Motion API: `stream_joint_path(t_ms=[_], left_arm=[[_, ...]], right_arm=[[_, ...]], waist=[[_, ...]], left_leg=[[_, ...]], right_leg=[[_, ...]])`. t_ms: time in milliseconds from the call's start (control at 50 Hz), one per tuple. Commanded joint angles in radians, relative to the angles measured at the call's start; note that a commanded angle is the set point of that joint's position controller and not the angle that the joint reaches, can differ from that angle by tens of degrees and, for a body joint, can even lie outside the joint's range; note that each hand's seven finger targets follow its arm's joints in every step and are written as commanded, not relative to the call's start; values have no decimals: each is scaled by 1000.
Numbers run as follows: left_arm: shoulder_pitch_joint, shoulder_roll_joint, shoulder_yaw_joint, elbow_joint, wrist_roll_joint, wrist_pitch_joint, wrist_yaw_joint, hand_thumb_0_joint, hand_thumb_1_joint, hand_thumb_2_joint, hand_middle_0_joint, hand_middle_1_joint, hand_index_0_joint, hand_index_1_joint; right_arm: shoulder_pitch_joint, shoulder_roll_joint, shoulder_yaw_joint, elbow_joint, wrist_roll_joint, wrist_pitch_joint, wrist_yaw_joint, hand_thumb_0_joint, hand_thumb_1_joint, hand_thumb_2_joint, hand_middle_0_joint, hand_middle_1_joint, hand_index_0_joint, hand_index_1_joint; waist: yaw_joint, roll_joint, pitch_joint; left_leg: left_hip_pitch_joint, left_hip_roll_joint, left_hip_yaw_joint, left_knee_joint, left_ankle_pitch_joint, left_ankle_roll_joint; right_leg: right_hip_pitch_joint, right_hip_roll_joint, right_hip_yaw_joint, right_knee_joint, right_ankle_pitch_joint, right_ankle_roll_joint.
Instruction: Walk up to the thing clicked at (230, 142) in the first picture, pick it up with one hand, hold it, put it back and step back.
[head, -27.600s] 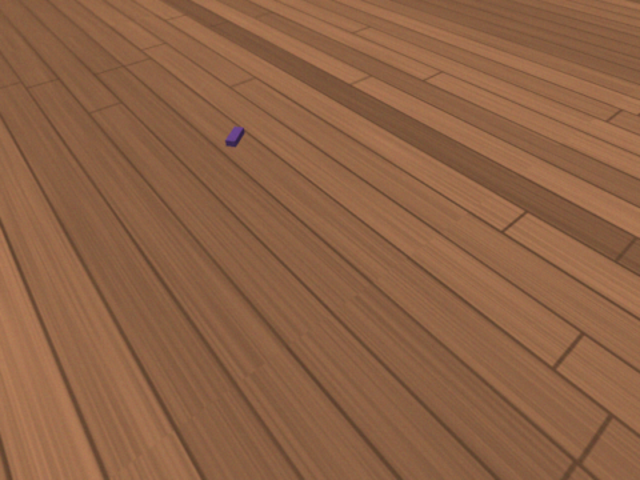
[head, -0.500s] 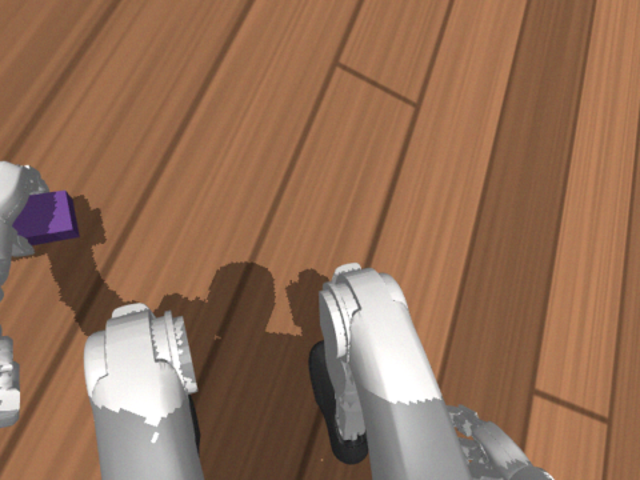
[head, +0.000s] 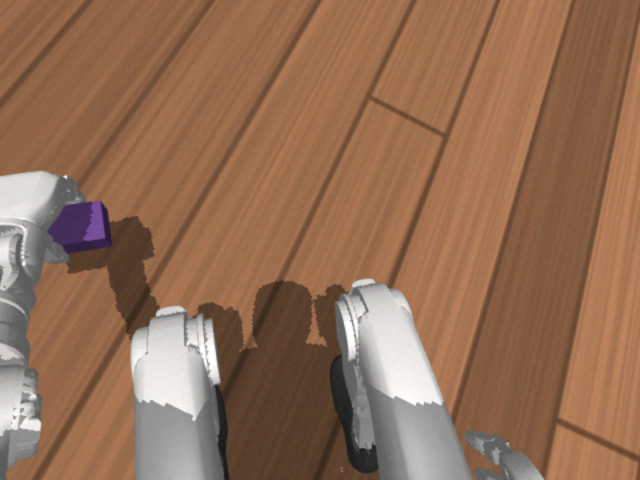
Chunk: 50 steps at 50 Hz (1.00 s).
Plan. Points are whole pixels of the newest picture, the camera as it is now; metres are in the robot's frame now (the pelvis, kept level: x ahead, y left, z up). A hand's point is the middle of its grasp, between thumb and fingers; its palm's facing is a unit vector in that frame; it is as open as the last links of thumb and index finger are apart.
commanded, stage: lift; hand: left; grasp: from above
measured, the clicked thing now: (48, 232) +0.44 +0.31 -0.18
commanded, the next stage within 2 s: hold in 1.38 s
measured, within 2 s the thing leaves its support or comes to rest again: neither
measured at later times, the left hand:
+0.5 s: hand out of the picture +0.37 +0.29 +0.04, palm faces -0.43 -0.11 -0.90, open 8.3 cm
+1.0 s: hand out of the picture +0.33 +0.27 +0.21, palm faces -0.47 -0.13 -0.87, open 8.3 cm
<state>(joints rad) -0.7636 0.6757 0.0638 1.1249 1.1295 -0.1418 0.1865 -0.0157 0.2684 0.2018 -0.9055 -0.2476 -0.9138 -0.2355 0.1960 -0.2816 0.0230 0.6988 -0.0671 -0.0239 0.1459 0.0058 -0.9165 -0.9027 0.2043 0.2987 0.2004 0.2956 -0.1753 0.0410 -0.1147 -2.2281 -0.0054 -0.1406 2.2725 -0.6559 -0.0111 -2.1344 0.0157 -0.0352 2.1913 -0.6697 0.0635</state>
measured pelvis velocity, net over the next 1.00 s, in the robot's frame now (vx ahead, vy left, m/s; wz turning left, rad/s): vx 0.04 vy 0.00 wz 0.09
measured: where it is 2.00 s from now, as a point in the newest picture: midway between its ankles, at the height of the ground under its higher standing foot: (287, 449)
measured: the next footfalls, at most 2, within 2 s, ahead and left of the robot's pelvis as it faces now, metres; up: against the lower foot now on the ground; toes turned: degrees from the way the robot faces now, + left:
none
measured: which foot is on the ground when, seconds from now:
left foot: down 0.00-1.00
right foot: down 0.00-1.00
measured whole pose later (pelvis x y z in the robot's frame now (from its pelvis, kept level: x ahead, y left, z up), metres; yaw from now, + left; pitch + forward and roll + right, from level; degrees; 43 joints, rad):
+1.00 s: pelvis +0.04 +0.00 +0.30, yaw +5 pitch +17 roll -2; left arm -0.27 0.43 -0.13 0.73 1.00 -0.01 0.08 -0.01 0.27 0.22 -0.89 -0.27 -0.90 -0.25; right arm 0.24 -0.24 -0.03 0.71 0.04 -0.02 -0.05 0.01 -0.90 -0.90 0.20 0.30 0.20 0.30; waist -0.06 0.04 -0.14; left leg -1.04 0.04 -0.03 1.23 -0.49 -0.01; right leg -1.00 0.00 0.01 1.18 -0.48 0.04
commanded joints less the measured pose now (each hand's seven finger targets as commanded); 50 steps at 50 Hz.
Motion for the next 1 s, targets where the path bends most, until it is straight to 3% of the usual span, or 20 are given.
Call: stream_joint_path(t_ms=[0,80,100,140,160,240,320,340,380,420,460,500,560,600,740,820,980], left_arm=[[-301,306,62,-293,-31,-2,16,0,891,483,-1217,-385,-1234,-367],[-252,288,55,-376,-46,5,-1,0,866,495,-1183,-422,-1204,-401],[-216,258,39,-363,-50,12,-9,0,874,509,-1194,-426,-1213,-407],[-248,249,31,-461,-70,14,-16,0,868,497,-1174,-439,-1199,-413],[-188,227,28,-439,-74,23,-22,0,866,498,-1172,-447,-1199,-421],[-160,217,14,-529,-102,46,-39,0,884,484,-1197,-414,-1218,-393],[-98,171,-1,-609,-128,74,-48,0,893,498,-1207,-409,-1226,-391],[-90,201,18,-637,-126,81,-46,0,881,486,-1196,-399,-1214,-381],[-53,162,-7,-635,-130,93,-49,0,861,493,-1184,-403,-1200,-388],[-25,179,8,-650,-127,105,-44,0,873,471,-1184,-403,-1205,-382],[16,105,-39,-649,-134,115,-48,0,872,465,-1197,-380,-1214,-364],[55,128,-17,-663,-137,131,-50,0,869,461,-1188,-386,-1206,-369],[81,124,-21,-715,-146,149,-57,0,861,477,-1185,-394,-1200,-379],[129,89,-37,-680,-151,162,-64,0,863,465,-1197,-366,-1207,-356],[173,44,-72,-620,-144,154,-94,0,840,479,-1181,-379,-1188,-373],[206,-14,-101,-603,-152,138,-93,0,817,466,-1157,-396,-1168,-386],[126,-15,-113,-615,-110,124,-18,0,814,507,-1162,-412,-1167,-408]], right_arm=[[156,-237,-100,-61,16,7,-36,0,-902,-900,200,300,200,300],[150,-226,-111,-82,30,18,-50,0,-902,-900,200,300,200,300],[150,-223,-111,-85,31,20,-52,0,-901,-900,200,300,200,300],[139,-218,-117,-97,39,21,-60,0,-899,-899,200,300,200,300],[138,-217,-119,-97,42,22,-65,0,-899,-899,200,300,200,300],[108,-208,-122,-120,54,26,-84,0,-897,-899,200,300,200,300],[88,-191,-123,-129,64,31,-106,0,-893,-898,201,300,200,300],[83,-192,-123,-133,69,32,-113,0,-892,-897,201,300,200,300],[68,-182,-120,-131,72,33,-124,0,-892,-897,201,300,200,300],[56,-174,-117,-129,76,35,-137,0,-890,-896,201,300,200,300],[53,-154,-110,-125,80,33,-145,0,-892,-897,201,300,200,300],[47,-153,-111,-126,87,34,-154,0,-891,-897,201,300,200,300],[41,-139,-105,-133,92,36,-166,0,-894,-898,200,300,200,300],[34,-135,-101,-125,96,38,-174,0,-893,-898,200,300,200,300],[30,-118,-96,-108,105,15,-200,0,-896,-900,200,300,200,300],[42,-111,-99,-100,105,-8,-207,0,-898,-901,200,300,200,300],[62,-108,-101,-75,102,-34,-209,0,-893,-900,200,300,200,300]], waist=[[23,250,-725],[39,238,-739],[37,225,-714],[42,255,-741],[46,241,-720],[50,236,-697],[56,203,-698],[71,200,-724],[65,194,-682],[76,177,-660],[62,153,-612],[81,128,-625],[88,116,-619],[84,97,-556],[92,44,-384],[100,42,-380],[102,56,-339]], left_leg=[[618,-2,79,-332,136,34],[667,-1,74,-398,119,37],[681,1,72,-417,117,36],[719,2,61,-462,93,35],[729,3,59,-482,88,34],[792,8,51,-569,32,34],[879,11,61,-643,63,33],[919,12,59,-665,62,32],[953,16,56,-709,67,29],[982,16,64,-747,55,31],[1002,12,84,-775,82,33],[1055,9,99,-808,122,34],[1121,6,114,-870,150,35],[1165,11,104,-932,135,31],[1267,15,102,-1104,106,30],[1371,16,102,-1177,180,22],[1519,4,125,-1313,236,18]], right_leg=[[345,17,-87,-253,201,-100],[392,16,-79,-307,191,-97],[397,16,-78,-325,190,-94],[421,16,-78,-343,179,-96],[426,15,-78,-359,174,-93],[491,16,-71,-432,141,-89],[588,14,-61,-519,162,-83],[619,16,-58,-537,160,-84],[643,15,-54,-571,165,-82],[690,17,-45,-621,153,-80],[743,15,-36,-679,166,-79],[815,15,-25,-737,187,-78],[925,16,-12,-821,200,-77],[958,16,-11,-863,191,-76],[1100,21,12,-1038,165,-77],[1194,21,19,-1112,220,-78],[1332,21,28,-1260,272,-77]])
